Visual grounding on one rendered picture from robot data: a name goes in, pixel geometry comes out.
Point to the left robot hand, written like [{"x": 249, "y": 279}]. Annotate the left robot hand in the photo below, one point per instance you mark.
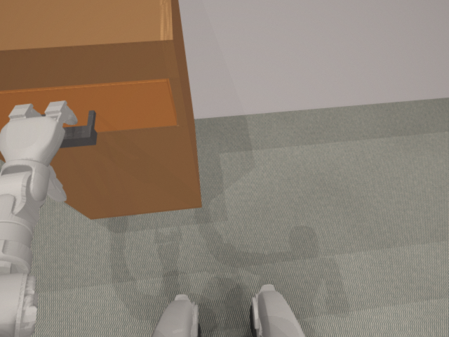
[{"x": 28, "y": 135}]

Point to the drawer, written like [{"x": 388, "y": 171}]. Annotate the drawer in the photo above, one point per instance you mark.
[{"x": 118, "y": 106}]

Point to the left robot shin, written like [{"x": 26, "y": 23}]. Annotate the left robot shin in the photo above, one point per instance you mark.
[{"x": 182, "y": 297}]

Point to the robot right thigh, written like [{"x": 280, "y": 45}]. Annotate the robot right thigh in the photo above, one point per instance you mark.
[{"x": 273, "y": 316}]

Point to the cabinet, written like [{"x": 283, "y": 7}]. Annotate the cabinet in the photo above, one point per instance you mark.
[{"x": 49, "y": 43}]

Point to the left robot upper arm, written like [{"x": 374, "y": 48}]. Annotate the left robot upper arm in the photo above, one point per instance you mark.
[{"x": 18, "y": 304}]

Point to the handle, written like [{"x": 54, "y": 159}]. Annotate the handle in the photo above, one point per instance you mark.
[{"x": 76, "y": 136}]

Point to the left robot forearm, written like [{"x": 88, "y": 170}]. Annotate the left robot forearm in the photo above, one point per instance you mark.
[{"x": 23, "y": 191}]

